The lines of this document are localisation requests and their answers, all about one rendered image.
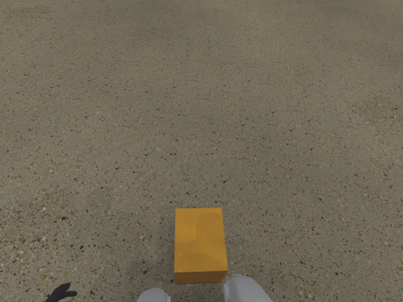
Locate robot thigh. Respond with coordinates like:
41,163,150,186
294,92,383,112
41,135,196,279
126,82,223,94
137,289,171,302
223,276,273,302

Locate robot left thigh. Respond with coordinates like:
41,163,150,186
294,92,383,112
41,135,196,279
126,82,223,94
137,289,171,302

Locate carton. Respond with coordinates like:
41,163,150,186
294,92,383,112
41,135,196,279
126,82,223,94
174,208,228,284

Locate left robot hand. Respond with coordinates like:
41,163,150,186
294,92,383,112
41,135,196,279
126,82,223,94
45,282,77,302

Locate robot right thigh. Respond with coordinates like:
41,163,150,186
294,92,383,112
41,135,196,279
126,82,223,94
223,276,273,302

